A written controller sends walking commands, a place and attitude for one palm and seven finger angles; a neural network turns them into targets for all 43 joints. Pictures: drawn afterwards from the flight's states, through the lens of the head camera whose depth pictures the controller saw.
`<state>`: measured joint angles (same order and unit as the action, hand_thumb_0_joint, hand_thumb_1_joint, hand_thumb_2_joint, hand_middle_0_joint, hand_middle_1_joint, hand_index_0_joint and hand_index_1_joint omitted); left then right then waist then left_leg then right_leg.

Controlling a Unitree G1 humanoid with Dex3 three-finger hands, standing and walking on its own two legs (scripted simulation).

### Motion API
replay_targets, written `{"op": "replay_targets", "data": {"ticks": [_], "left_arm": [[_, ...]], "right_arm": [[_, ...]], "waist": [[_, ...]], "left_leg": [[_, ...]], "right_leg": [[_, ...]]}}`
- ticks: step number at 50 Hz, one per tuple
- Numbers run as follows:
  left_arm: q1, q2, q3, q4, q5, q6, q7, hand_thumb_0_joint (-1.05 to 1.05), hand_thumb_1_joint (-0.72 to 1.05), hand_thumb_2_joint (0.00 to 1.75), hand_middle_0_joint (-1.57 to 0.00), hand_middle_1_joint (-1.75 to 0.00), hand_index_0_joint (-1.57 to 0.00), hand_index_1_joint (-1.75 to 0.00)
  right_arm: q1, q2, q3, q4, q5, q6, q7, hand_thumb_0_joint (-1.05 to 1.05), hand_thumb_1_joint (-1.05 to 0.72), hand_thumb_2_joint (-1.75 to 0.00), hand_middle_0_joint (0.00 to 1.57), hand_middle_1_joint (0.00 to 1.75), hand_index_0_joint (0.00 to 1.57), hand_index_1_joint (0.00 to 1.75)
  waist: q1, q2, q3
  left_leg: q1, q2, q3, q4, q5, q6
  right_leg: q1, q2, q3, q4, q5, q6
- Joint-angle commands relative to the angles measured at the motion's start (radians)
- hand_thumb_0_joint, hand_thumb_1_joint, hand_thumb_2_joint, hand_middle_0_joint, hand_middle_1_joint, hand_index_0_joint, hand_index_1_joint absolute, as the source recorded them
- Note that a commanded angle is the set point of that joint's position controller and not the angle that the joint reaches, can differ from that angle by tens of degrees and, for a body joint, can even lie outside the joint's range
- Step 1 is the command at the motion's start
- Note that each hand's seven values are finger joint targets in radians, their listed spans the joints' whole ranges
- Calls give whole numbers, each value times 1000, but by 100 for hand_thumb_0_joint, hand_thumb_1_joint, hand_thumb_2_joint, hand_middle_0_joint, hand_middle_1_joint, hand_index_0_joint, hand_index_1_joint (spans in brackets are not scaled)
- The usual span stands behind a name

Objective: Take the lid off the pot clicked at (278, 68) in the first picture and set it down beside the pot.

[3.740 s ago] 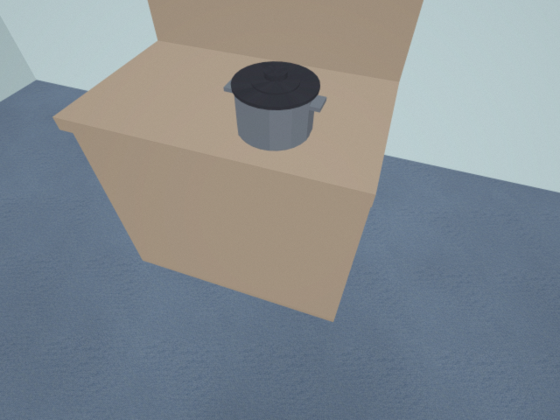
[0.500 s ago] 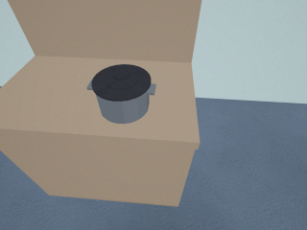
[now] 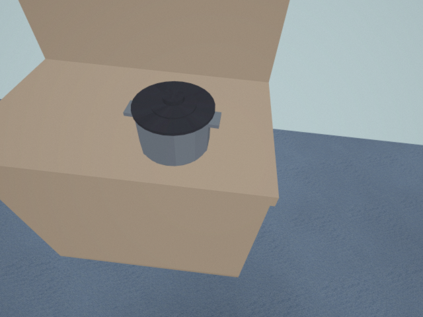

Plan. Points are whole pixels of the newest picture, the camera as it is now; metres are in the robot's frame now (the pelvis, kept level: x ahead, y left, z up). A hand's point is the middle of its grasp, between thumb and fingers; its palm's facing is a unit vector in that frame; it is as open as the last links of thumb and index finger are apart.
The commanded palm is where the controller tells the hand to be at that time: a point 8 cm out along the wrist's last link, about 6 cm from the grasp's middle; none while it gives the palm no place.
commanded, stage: look again from close up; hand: left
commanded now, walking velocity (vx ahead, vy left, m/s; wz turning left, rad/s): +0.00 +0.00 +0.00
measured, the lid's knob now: (173, 97) +0.56 +0.14 +0.11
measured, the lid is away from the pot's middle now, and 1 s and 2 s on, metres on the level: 0.00 0.00 0.00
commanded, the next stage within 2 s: lift the closed hand beside the body in 0.74 s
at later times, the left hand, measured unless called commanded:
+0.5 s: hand out of the picture +0.03 +0.19 -0.18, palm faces +0.02 -0.98 -0.18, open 7.4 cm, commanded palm none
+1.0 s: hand (104, 308) +0.15 +0.21 -0.09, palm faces +0.20 -0.93 -0.30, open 6.9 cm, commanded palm +0.11 +0.25 -0.05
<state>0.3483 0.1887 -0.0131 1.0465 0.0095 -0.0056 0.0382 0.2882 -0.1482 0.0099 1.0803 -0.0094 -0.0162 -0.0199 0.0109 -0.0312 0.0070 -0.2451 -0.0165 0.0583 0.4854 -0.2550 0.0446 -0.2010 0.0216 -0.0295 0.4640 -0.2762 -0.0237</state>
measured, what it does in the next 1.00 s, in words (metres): stands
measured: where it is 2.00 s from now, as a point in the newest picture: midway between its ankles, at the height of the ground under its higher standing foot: outside the picture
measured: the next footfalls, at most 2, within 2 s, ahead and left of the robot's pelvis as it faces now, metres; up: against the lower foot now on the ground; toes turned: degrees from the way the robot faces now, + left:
none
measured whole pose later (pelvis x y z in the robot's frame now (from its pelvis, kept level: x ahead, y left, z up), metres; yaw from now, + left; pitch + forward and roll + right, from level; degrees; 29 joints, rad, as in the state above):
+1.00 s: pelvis +0.01 +0.02 +0.00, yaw +2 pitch -1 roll +0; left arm 0.38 0.17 -0.02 0.36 -0.01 0.04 0.16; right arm 0.30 -0.22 0.00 0.92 0.03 -0.20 -0.02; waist 0.03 0.03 0.01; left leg -0.17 -0.07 0.04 0.42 -0.24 0.07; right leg -0.13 -0.03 -0.05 0.44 -0.29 0.00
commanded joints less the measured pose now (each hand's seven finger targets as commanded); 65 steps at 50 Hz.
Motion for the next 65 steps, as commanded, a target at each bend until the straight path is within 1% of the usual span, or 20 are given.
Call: {"op": "replay_targets", "data": {"ticks": [1,17,41,42,43,44,45,46,47,48,49,51,52,53,55,57,58,60,62,65], "left_arm": [[41,83,13,-23,1,-27,5,0,90,90,-20,-30,-20,-30],[25,77,16,13,2,-20,9,0,90,90,-20,-30,-20,-30],[32,74,14,27,0,-15,10,0,90,90,-20,-30,-20,-30],[58,73,9,51,20,-37,45,0,90,90,-20,-30,-20,-30],[-609,451,185,-1204,-124,-173,97,0,90,90,-24,-35,-24,-35],[-214,183,-20,-1032,-61,-80,120,0,90,90,-29,-40,-29,-40],[-179,174,36,-976,-52,-26,145,0,90,90,-33,-44,-33,-44],[22,30,-30,-971,-54,41,143,0,90,90,-38,-49,-38,-49],[63,55,6,-927,-29,52,149,0,90,90,-42,-54,-42,-54],[197,-19,-13,-733,-5,65,139,0,90,90,-46,-59,-46,-59],[195,-56,-41,-596,14,74,118,0,90,90,-51,-64,-51,-64],[307,-16,21,-607,21,47,66,0,90,90,-60,-73,-60,-73],[380,18,65,-660,13,24,46,0,90,90,-64,-78,-64,-78],[490,49,108,-757,-4,-1,33,0,90,90,-68,-83,-68,-83],[331,167,150,-1106,-25,-56,21,0,90,90,-77,-92,-77,-92],[176,206,176,-1224,-31,-82,34,0,90,90,-86,-102,-86,-102],[122,216,190,-1181,-28,-78,47,0,90,90,-90,-107,-90,-107],[58,145,134,-1094,-35,-68,48,0,90,90,-99,-116,-99,-116],[52,138,126,-1140,-41,-80,44,0,90,90,-108,-126,-108,-126],[110,170,137,-1344,-51,-97,50,0,90,90,-121,-140,-121,-140]], "right_arm": [[12,-107,-19,-29,9,-27,-9,0,-90,-90,20,30,20,30],[7,-108,-20,8,7,-33,-20,0,-90,-90,20,30,20,30],[18,-103,-20,29,9,-26,-22,0,-90,-90,20,30,20,30],[-17,-147,-13,-39,11,-26,-12,0,-90,-90,20,30,20,30],[-60,-283,-54,-343,54,-156,-11,0,-90,-90,20,30,20,30],[-92,-176,-28,-328,87,-244,-28,0,-90,-90,20,30,20,30],[-61,-207,-31,-265,75,-264,-32,0,-90,-90,20,30,20,30],[-76,-175,-30,-311,75,-271,-20,0,-90,-90,20,30,20,30],[-107,-186,-26,-327,52,-279,-11,0,-90,-90,20,30,20,30],[-143,-187,-33,-324,38,-264,-3,0,-90,-90,20,30,20,30],[-133,-203,-51,-357,24,-233,14,0,-90,-90,20,30,20,30],[-181,-218,-88,-426,17,-169,32,0,-90,-90,20,30,20,30],[-204,-218,-94,-461,18,-152,36,0,-90,-90,20,30,20,30],[-214,-210,-95,-506,24,-145,41,0,-90,-90,20,30,20,30],[-247,-210,-72,-609,29,-148,36,0,-90,-90,20,30,20,30],[-242,-197,-55,-632,22,-145,12,0,-90,-90,20,30,20,30],[-227,-194,-52,-621,21,-133,-1,0,-90,-90,20,30,20,30],[-218,-188,-43,-624,27,-109,-21,0,-90,-90,20,30,20,30],[-211,-186,-41,-644,31,-100,-34,0,-90,-90,20,30,20,30],[-208,-179,-34,-685,18,-123,-45,0,-90,-90,20,30,20,30]], "waist": [[-3,28,11],[-1,40,14],[-1,35,39],[-5,103,82],[-16,302,-235],[17,366,-268],[13,326,-307],[13,271,-279],[25,183,-199],[30,30,-93],[11,-132,18],[22,-254,73],[45,-252,49],[75,-169,-12],[65,-28,-86],[38,77,-85],[11,86,-23],[-20,82,89],[-12,113,56],[17,174,-117]], "left_leg": [[48,118,-123,-98,164,6],[116,123,-122,-111,308,7],[142,123,-118,-129,310,6],[69,139,-100,45,595,-26],[237,33,-151,-39,572,-68],[302,71,-95,-58,709,-123],[296,74,-110,-90,697,-126],[323,73,-135,-112,682,-118],[296,63,-139,-113,667,-108],[219,63,-136,-106,612,-95],[111,56,-131,-90,501,-72],[-4,49,-106,-75,308,-40],[-21,45,-95,-81,254,-38],[-3,43,-87,-89,248,-45],[37,31,-77,-95,195,-45],[62,29,-69,-99,138,-35],[40,28,-65,-92,77,-35],[14,19,-57,-90,-35,-26],[59,9,-50,-87,-65,-19],[162,9,-60,-86,13,-15]], "right_leg": [[-19,-111,109,-77,164,-19],[9,-117,95,-69,231,-12],[23,-123,94,-92,244,-12],[-29,-153,108,-64,456,11],[60,-78,59,-40,407,-11],[58,-65,34,-26,297,-54],[80,-47,16,-18,231,-41],[72,-42,-21,-25,186,-21],[53,-30,-43,-27,181,-15],[9,-19,-63,-53,180,-14],[-59,-13,-74,-62,207,-7],[-81,-23,-64,-65,202,1],[-57,-27,-54,-69,171,-2],[4,-36,-50,-69,160,-11],[24,-41,-19,-74,145,-7],[-4,-36,1,-93,121,-4],[-54,-34,4,-114,84,0],[-127,-27,9,-146,-6,2],[-118,-28,18,-165,-48,-2],[-23,-34,19,-163,9,-6]]}}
